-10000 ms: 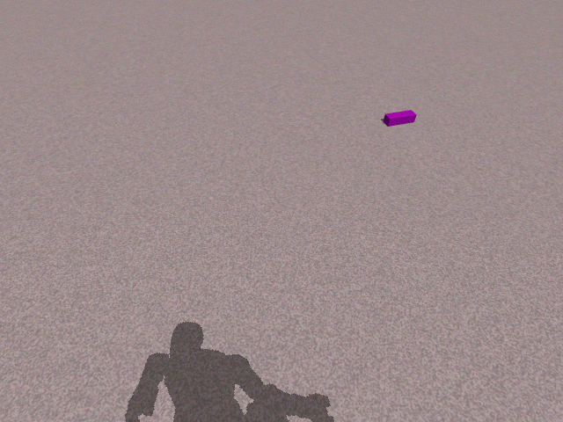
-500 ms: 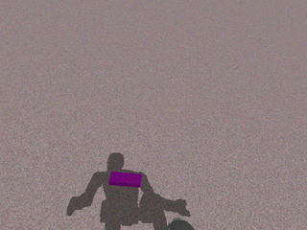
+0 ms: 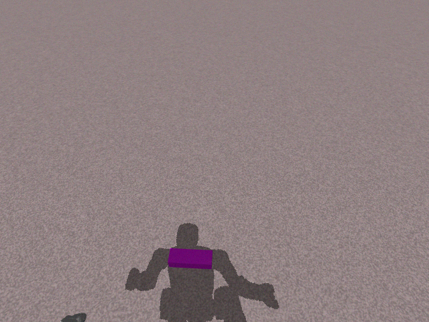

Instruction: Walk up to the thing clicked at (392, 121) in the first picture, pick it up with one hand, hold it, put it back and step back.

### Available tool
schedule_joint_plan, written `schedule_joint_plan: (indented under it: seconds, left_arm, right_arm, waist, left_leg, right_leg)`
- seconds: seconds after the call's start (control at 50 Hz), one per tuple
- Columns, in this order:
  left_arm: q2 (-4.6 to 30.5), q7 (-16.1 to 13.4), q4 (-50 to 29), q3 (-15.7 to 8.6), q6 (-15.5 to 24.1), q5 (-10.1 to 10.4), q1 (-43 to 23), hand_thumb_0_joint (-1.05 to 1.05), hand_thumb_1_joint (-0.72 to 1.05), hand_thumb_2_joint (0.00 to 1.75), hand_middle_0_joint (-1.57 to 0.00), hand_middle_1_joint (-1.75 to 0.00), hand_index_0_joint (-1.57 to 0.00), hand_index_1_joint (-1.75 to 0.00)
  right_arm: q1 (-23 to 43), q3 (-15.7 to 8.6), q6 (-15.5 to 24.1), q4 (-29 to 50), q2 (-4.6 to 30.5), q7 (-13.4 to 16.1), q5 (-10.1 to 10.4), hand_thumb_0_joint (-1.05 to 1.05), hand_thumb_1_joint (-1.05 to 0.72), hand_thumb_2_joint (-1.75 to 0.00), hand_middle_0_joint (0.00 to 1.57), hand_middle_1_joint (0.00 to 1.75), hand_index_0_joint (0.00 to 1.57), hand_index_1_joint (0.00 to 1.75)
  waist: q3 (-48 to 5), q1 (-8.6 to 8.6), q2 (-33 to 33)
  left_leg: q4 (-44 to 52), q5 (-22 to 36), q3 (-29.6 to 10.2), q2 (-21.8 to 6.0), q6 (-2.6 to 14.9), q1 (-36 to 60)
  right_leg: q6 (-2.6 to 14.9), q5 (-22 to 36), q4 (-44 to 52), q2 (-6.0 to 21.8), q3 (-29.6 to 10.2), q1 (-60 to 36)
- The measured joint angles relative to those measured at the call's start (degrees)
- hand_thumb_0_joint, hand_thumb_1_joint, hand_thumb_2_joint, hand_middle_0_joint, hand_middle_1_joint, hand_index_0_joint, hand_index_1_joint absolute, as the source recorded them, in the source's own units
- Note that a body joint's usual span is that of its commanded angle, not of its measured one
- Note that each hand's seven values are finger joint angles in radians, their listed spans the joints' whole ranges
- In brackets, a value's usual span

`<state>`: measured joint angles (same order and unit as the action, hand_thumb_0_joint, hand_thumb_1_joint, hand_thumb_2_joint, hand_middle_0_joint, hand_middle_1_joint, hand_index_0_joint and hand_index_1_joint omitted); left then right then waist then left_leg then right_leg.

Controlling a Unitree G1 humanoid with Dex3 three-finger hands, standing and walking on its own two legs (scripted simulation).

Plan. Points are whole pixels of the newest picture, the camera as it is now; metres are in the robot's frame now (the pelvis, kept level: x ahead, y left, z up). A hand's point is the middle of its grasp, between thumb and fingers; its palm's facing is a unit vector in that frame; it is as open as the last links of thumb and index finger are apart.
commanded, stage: stand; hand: left
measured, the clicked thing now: (190, 258) +0.56 +0.13 -0.74
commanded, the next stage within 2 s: none
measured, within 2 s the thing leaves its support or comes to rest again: neither
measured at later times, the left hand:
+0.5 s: hand out of the picture +0.08 +0.27 -0.14, palm faces -0.02 -0.93 -0.36, open 7.4 cm
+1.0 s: hand out of the picture +0.11 +0.24 -0.14, palm faces -0.03 -0.94 -0.35, open 7.4 cm
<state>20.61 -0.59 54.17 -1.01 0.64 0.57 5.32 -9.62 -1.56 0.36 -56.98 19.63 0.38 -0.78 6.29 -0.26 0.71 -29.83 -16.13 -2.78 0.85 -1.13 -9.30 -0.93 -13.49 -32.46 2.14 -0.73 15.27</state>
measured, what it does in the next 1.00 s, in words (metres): stands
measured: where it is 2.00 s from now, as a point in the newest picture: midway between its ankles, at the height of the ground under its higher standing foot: outside the picture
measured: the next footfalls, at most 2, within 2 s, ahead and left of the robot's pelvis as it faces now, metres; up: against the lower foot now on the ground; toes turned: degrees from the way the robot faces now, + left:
none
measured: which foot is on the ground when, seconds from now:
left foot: down 0.00-1.00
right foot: down 0.00-1.00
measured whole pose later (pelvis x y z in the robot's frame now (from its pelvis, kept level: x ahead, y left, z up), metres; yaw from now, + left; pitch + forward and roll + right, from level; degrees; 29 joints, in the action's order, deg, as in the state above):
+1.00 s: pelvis +0.02 -0.01 +0.02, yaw +0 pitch -2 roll +0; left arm 20.2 0.0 65.3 0.2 1.0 -0.2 4.4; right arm -5.2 -1.0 0.3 -65.9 20.2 -0.3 -0.3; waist 3.3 0.3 -0.2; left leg -17.6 -11.9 -2.9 -1.3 -2.3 -3.5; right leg -0.1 -8.2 -19.9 0.3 -0.2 9.3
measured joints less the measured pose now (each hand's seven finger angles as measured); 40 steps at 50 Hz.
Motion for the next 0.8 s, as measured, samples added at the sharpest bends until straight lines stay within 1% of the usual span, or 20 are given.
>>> schedule_joint_plan:
  seconds: [0.04, 0.08, 0.16, 0.34, 0.56, 0.8]
  left_arm:
    - [0.2, 0.2, 1.3, 0.0, -0.3, 0.3, -0.1, 0.00, 0.90, 0.90, -0.21, -0.30, -0.20, -0.30]
    - [0.6, 0.7, 2.9, 0.1, -0.4, 0.0, 0.0, 0.00, 0.90, 0.90, -0.21, -0.30, -0.20, -0.30]
    - [0.9, 1.3, 6.1, 0.6, -0.3, -0.5, 0.6, 0.00, 0.90, 0.90, -0.21, -0.30, -0.20, -0.30]
    - [0.4, 1.2, 10.4, 1.3, 0.3, -0.8, 1.7, 0.01, 0.91, 0.90, -0.21, -0.30, -0.20, -0.30]
    - [0.2, 0.5, 11.4, 1.7, 0.4, -0.8, 1.0, 0.01, 0.91, 0.90, -0.21, -0.30, -0.20, -0.30]
    - [-0.4, 0.5, 11.0, 1.5, 0.7, -0.7, -0.5, 0.00, 0.90, 0.90, -0.21, -0.30, -0.20, -0.30]
  right_arm:
    - [-0.1, 0.3, 0.1, -1.4, 0.0, -0.4, -0.1, 0.01, -0.91, -0.90, 0.20, 0.30, 0.20, 0.30]
    - [0.2, 0.4, -0.1, -2.6, -0.1, -0.7, 0.1, 0.01, -0.91, -0.90, 0.20, 0.30, 0.20, 0.30]
    - [1.2, 0.4, 0.4, -4.1, 0.0, -0.8, 0.2, 0.01, -0.91, -0.90, 0.20, 0.30, 0.20, 0.30]
    - [4.2, 0.3, 0.9, -6.0, 0.0, -0.8, 0.4, 0.01, -0.91, -0.90, 0.20, 0.30, 0.20, 0.30]
    - [6.0, 0.7, 0.1, -7.5, -0.9, -1.0, 0.6, 0.01, -0.91, -0.90, 0.20, 0.30, 0.20, 0.30]
    - [5.3, 0.5, 0.0, -8.8, 0.0, -0.8, 0.5, 0.01, -0.91, -0.90, 0.20, 0.30, 0.20, 0.30]
  waist:
    - [-1.3, -0.29, 0.8]
    - [-2.3, -0.51, 1.7]
    - [-3.3, -0.31, 2.5]
    - [-3.1, -0.71, 0.6]
    - [-2.9, -0.65, -1.1]
    - [-2.9, 0.09, -0.8]
  left_leg:
    - [1.0, -0.2, 0.1, -0.4, 0.13, 0.4]
    - [2.4, 0.1, 0.4, -0.6, 0.26, 1.1]
    - [5.0, 1.2, 0.6, -0.4, 0.53, 2.6]
    - [8.7, 2.6, 0.7, -0.1, 0.96, 4.0]
    - [10.6, 3.3, 0.4, -0.5, 0.49, 4.9]
    - [12.2, 4.0, 0.0, -1.4, -0.43, 5.7]
  right_leg:
    - [-0.14, 1.4, 2.9, -0.4, 0.0, -1.2]
    - [-0.22, 2.4, 5.0, -0.6, -0.3, -2.1]
    - [-0.68, 3.6, 7.8, -0.3, -0.5, -3.7]
    - [-1.19, 4.8, 11.1, 0.1, -0.5, -4.9]
    - [-0.78, 4.9, 12.2, -0.2, -0.1, -5.5]
    - [0.10, 5.0, 12.6, -1.0, 0.3, -5.9]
